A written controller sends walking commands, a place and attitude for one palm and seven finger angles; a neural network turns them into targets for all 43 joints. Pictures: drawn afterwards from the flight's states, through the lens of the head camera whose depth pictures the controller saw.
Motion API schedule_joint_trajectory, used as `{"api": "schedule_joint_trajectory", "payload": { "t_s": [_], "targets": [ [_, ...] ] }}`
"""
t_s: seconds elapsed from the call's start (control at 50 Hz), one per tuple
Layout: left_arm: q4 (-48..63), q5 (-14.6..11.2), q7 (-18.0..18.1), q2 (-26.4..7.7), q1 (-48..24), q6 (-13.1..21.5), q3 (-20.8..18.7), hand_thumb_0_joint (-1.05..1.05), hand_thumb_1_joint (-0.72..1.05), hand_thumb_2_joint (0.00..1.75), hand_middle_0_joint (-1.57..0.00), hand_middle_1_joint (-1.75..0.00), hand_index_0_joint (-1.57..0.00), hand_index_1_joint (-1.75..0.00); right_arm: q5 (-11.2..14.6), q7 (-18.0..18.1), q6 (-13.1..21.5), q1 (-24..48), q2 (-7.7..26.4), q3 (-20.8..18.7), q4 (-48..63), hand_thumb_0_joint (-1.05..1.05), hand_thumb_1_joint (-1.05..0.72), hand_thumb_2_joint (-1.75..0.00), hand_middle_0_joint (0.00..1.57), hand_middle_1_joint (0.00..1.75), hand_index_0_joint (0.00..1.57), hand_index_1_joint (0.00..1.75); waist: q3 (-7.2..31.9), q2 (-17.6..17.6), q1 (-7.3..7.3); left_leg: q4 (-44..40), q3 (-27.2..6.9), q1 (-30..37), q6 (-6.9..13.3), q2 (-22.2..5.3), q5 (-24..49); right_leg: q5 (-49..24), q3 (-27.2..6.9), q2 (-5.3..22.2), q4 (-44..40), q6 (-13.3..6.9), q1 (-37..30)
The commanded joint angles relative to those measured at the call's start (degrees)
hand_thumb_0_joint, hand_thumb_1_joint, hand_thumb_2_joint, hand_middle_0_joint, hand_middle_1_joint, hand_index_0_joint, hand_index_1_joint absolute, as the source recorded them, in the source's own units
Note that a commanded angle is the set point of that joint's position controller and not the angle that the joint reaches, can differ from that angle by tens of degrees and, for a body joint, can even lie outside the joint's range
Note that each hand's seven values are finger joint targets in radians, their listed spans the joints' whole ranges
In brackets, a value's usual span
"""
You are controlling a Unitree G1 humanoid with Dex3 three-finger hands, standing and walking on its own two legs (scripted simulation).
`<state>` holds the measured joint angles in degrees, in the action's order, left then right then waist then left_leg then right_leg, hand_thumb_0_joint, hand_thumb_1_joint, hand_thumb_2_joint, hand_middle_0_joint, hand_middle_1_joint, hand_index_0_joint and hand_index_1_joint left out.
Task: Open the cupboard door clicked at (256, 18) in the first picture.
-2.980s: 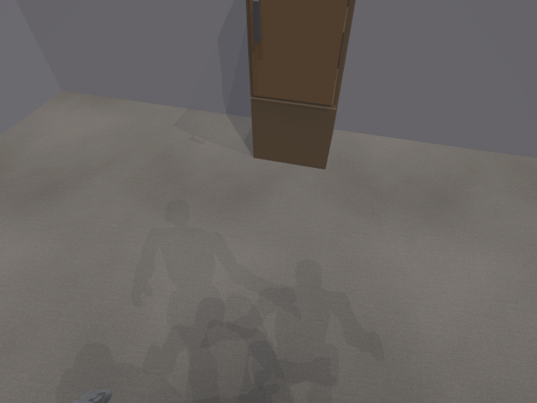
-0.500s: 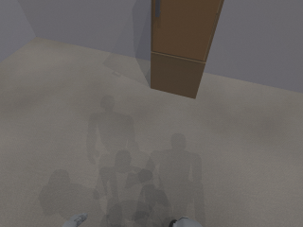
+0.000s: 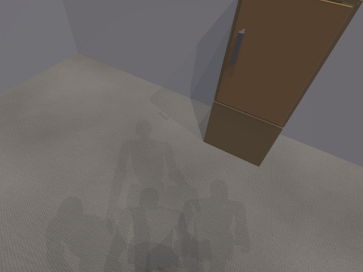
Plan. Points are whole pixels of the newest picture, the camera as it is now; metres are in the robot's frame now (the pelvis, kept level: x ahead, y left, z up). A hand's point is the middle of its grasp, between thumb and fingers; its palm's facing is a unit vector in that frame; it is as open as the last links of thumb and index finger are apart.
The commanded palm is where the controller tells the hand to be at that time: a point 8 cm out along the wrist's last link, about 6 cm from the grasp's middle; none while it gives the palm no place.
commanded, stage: walk to a spot facing it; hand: left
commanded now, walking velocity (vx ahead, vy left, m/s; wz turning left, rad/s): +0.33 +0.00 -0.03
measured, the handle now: (238, 47) +1.05 -0.19 +0.01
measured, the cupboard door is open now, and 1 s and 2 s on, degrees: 0 0 0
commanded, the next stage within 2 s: turn to face it in 0.14 s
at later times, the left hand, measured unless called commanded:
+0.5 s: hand (144, 221) +0.28 +0.12 -0.16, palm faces -0.04 -0.97 -0.23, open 7.3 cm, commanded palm none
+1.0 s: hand (124, 202) +0.33 +0.19 -0.17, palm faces -0.22 -0.95 -0.20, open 7.4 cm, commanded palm none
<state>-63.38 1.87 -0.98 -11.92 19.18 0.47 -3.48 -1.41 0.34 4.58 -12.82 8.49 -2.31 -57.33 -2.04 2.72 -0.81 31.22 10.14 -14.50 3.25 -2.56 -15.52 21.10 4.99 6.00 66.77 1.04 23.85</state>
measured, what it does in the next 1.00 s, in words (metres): walks ahead, turning right: right foot, then left foot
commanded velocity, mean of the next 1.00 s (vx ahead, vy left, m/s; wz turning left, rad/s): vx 0.05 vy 0.00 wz -0.35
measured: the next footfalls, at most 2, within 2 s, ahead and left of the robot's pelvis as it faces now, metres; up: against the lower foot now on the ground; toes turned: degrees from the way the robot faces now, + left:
right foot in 0.34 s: +0.31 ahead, -0.15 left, +0.00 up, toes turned -10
left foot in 0.80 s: +0.30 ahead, +0.07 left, +0.00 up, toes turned -9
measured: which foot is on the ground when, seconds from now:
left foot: down 0.00-0.34, up 0.36-0.78, down 0.80-1.00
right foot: up 0.00-0.32, down 0.34-0.82, up 0.84-1.00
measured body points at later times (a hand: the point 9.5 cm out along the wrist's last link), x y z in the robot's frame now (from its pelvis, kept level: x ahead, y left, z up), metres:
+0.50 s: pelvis +0.19 -0.06 -0.01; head +0.22 -0.08 +0.44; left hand +0.28 +0.17 -0.15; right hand +0.16 -0.28 -0.17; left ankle +0.14 +0.08 -0.65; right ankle +0.27 -0.15 -0.73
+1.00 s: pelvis +0.23 +0.00 +0.01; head +0.25 +0.02 +0.46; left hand +0.34 +0.24 -0.15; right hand +0.23 -0.26 -0.12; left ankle +0.26 +0.08 -0.73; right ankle +0.18 -0.14 -0.66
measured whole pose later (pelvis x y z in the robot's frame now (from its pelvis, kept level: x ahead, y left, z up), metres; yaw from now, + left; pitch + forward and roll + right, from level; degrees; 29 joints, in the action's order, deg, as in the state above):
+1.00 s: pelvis +0.23 +0.00 +0.01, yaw -18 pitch -1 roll -1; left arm -55.6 1.6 -0.8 -14.2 13.9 -3.9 -5.8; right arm -1.4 1.8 -0.4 -11.8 9.6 -1.1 -54.6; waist -2.5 2.2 -1.3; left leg 26.3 8.5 -11.8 2.1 -3.2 -13.5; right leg 21.5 -0.6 0.5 61.5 3.2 27.9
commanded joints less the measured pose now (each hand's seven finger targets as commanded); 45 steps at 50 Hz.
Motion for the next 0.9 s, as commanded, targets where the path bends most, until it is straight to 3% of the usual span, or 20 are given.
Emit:
{"api": "schedule_joint_trajectory", "payload": {
  "t_s": [0.0,0.08,0.2,0.24,0.28,0.3,0.32,0.34,0.36,0.4,0.44,0.46,0.56,0.68,0.74,0.76,0.78,0.8,0.84,0.88],
  "targets": [
    [4.39,-0.07,-0.12,-0.9,-1.4,1.24,-0.04,0.0,0.9,0.9,-0.2,-0.3,-0.2,-0.3,0.39,0.94,0.85,-8.57,6.95,-1.65,-2.2,0.0,-0.9,-0.9,0.2,0.3,0.2,0.3,-0.56,-7.34,0.93,-20.46,-13.19,9.0,5.24,-14.16,12.36,-6.61,-2.44,3.43,-1.99,0.81,11.76],
    [5.89,-0.16,-0.26,-0.14,-5.56,0.55,0.14,0.0,0.9,0.9,-0.2,-0.3,-0.2,-0.3,0.63,1.0,0.75,-10.36,7.51,-1.66,-3.84,0.0,-0.9,-0.9,0.2,0.3,0.2,0.3,-3.22,-7.29,1.13,-21.77,-9.45,10.71,5.83,-13.4,14.92,-9.73,-0.94,3.58,-12.32,1.71,13.05],
    [7.83,-0.46,-0.26,0.09,-12.75,1.23,0.11,0.0,0.9,0.9,-0.2,-0.3,-0.2,-0.3,-0.04,1.05,-0.01,-13.99,7.43,-1.68,-6.67,0.0,-0.9,-0.9,0.2,0.3,0.2,0.3,-5.37,-9.15,3.13,-17.65,-7.48,11.67,4.83,-13.4,21.58,-10.64,1.95,0.21,-27.92,-0.57,6.52],
    [6.86,-0.44,-0.1,-0.03,-9.56,1.49,0.07,0.0,0.9,0.9,-0.2,-0.3,-0.2,-0.3,-0.09,1.36,-0.44,-12.76,7.96,-1.73,-6.89,0.0,-0.9,-0.9,0.2,0.3,0.2,0.3,-3.97,-9.46,1.25,-12.27,-5.34,12.3,3.63,-13.43,28.48,-11.05,3.1,-1.85,-31.39,-1.88,0.35],
    [3.0,-0.19,0.28,-2.64,2.46,2.2,-0.45,0.0,0.9,0.9,-0.2,-0.3,-0.2,-0.3,0.38,1.35,-0.62,-11.43,8.4,-1.66,-7.0,0.0,-0.9,-0.9,0.2,0.3,0.2,0.3,1.58,-6.58,-4.11,2.09,-1.37,10.29,0.46,-10.76,33.0,-17.58,3.98,-4.1,-37.3,-3.02,-14.59],
    [1.04,0.05,0.88,-6.94,8.88,2.95,-1.48,0.0,0.9,0.9,-0.2,-0.3,-0.2,-0.3,0.86,0.96,-0.6,-12.39,7.13,-1.57,-6.46,0.0,-0.9,-0.9,0.2,0.3,0.2,0.3,6.75,1.5,-6.18,15.96,0.62,1.17,-1.73,-7.4,22.0,-31.68,-3.88,2.5,-36.58,-5.34,-27.0],
    [0.73,-0.33,1.32,-12.7,12.14,3.26,-2.66,0.0,0.9,0.9,-0.2,-0.3,-0.2,-0.3,1.45,1.09,-0.43,-15.82,3.53,-1.12,-5.2,0.0,-0.9,-0.9,0.2,0.3,0.2,0.3,11.2,14.79,-4.74,35.37,0.94,-12.68,-4.46,1.16,-15.39,-53.45,-25.53,18.44,-40.46,-13.23,-36.23],
    [1.24,-1.51,1.67,-13.0,11.53,3.18,-2.62,0.0,0.9,0.9,-0.2,-0.3,-0.2,-0.3,1.57,1.72,-1.0,-14.26,5.05,-0.96,-5.15,0.0,-0.9,-0.9,0.2,0.3,0.2,0.3,14.5,11.72,-4.97,41.9,-6.86,-12.39,-4.45,-0.24,-19.9,-54.47,-28.19,19.85,-44.58,-16.81,-32.98],
    [3.12,-1.44,1.98,-11.33,5.68,2.61,-2.37,0.0,0.9,0.9,-0.2,-0.3,-0.2,-0.3,1.38,1.71,-1.5,-10.38,4.59,-1.23,-4.14,0.0,-0.9,-0.9,0.2,0.3,0.2,0.3,9.41,10.5,-3.7,44.65,-8.61,-14.39,-4.84,-2.12,-16.91,-45.97,-27.03,17.99,-46.76,-16.71,-25.55],
    [5.78,-1.25,2.61,-6.89,-2.84,1.98,-1.63,0.0,0.9,0.9,-0.2,-0.3,-0.2,-0.3,0.72,1.46,-2.74,-7.19,4.33,-1.06,-3.58,0.0,-0.9,-0.9,0.2,0.3,0.2,0.3,3.26,2.45,-0.49,41.53,-9.83,-13.59,-5.21,-5.38,-10.01,-34.6,-19.08,13.69,-49.26,-13.99,-13.45],
    [7.12,-0.77,2.69,-6.24,-6.61,1.58,-1.46,0.0,0.9,0.9,-0.2,-0.3,-0.2,-0.3,0.26,1.37,-4.43,-8.73,3.47,-0.96,-3.57,0.0,-0.9,-0.9,0.2,0.3,0.2,0.3,3.49,2.43,2.26,35.4,-8.58,-9.38,-6.28,-5.25,-8.08,-29.09,-14.03,10.55,-50.52,-11.57,-5.57],
    [7.67,-0.63,2.56,-6.44,-7.29,1.31,-1.62,0.0,0.9,0.9,-0.2,-0.3,-0.2,-0.3,0.15,1.31,-4.97,-9.05,3.46,-0.95,-3.17,0.0,-0.9,-0.9,0.2,0.3,0.2,0.3,4.09,2.69,2.57,32.81,-7.95,-8.77,-6.61,-4.57,-7.46,-25.8,-13.45,9.26,-50.89,-11.12,-4.74],
    [8.55,-0.57,1.86,-7.89,-5.9,0.24,-2.43,0.0,0.9,0.9,-0.2,-0.3,-0.2,-0.3,0.05,0.95,-5.57,-3.25,5.12,-1.31,0.83,0.0,-0.9,-0.9,0.2,0.3,0.2,0.3,4.78,4.56,0.89,24.35,-7.65,-10.99,-7.29,-2.79,-5.47,-13.72,-17.89,6.66,-52.21,-10.74,-7.15],
    [10.78,-0.27,1.49,-10.08,-5.97,-1.08,-3.3,0.0,0.9,0.9,-0.2,-0.3,-0.2,-0.3,0.81,1.12,-5.07,1.73,6.57,-1.35,5.07,0.0,-0.9,-0.9,0.2,0.3,0.2,0.3,4.01,5.67,-0.42,12.17,-7.6,-6.17,-6.52,-0.22,-7.72,-10.42,-23.05,6.06,-51.24,-11.22,-7.07],
    [11.81,-0.7,1.62,-9.85,-8.13,-1.73,-3.25,0.0,0.9,0.9,-0.2,-0.3,-0.2,-0.3,1.09,1.59,-4.26,-2.71,6.89,-1.2,4.36,0.0,-0.9,-0.9,0.2,0.3,0.2,0.3,4.59,4.51,2.13,-2.99,-6.97,4.67,-5.85,0.49,-0.68,-10.7,-22.28,3.89,-47.15,-8.23,-3.24],
    [12.47,-1.02,1.55,-8.07,-8.35,-1.9,-2.79,0.0,0.9,0.9,-0.2,-0.3,-0.2,-0.3,1.05,1.92,-3.76,-4.66,8.5,-1.4,3.97,0.0,-0.9,-0.9,0.2,0.3,0.2,0.3,5.25,0.56,2.96,-9.71,-8.86,11.16,-5.08,-2.24,0.48,-7.95,-19.61,0.77,-43.5,-5.72,0.91],
    [13.53,-1.51,1.11,-5.06,-7.19,-2.16,-2.18,0.0,0.9,0.9,-0.2,-0.3,-0.2,-0.3,0.39,2.01,-3.59,-3.76,13.05,-2.16,4.81,0.0,-0.9,-0.9,0.2,0.3,0.2,0.3,2.87,-13.49,2.54,-16.58,-22.63,13.89,-0.95,-14.02,-2.47,0.97,-13.08,-6.46,-33.57,-2.36,10.44],
    [14.2,-1.08,0.85,-5.02,-7.09,-2.34,-2.18,0.0,0.9,0.9,-0.2,-0.3,-0.2,-0.3,0.21,1.73,-4.3,-1.86,15.88,-2.5,6.82,0.0,-0.9,-0.9,0.2,0.3,0.2,0.3,0.47,-21.37,2.1,-20.69,-30.34,5.61,3.63,-23.34,-4.44,9.95,-5.6,-8.31,-20.23,0.02,10.11],
    [12.39,-0.08,0.51,-7.15,-6.88,-3.18,-3.28,0.0,0.9,0.9,-0.2,-0.3,-0.2,-0.3,-0.24,2.13,-4.22,3.46,12.41,-1.52,7.73,0.0,-0.9,-0.9,0.2,0.3,0.2,0.3,-2.98,-12.57,-0.06,-20.29,-23.84,-2.8,4.33,-19.1,0.07,5.65,-7.96,-6.26,-5.13,0.77,7.54],
    [10.87,-0.2,0.15,-5.56,-3.56,-3.2,-3.03,0.0,0.9,0.9,-0.2,-0.3,-0.2,-0.3,-0.15,2.24,-3.64,5.07,11.26,-1.14,8.1,0.0,-0.9,-0.9,0.2,0.3,0.2,0.3,-0.49,-9.49,-1.5,-17.38,-14.75,1.02,3.21,-14.21,8.86,0.95,-6.57,-5.45,-0.71,1.59,7.76]
  ]
}}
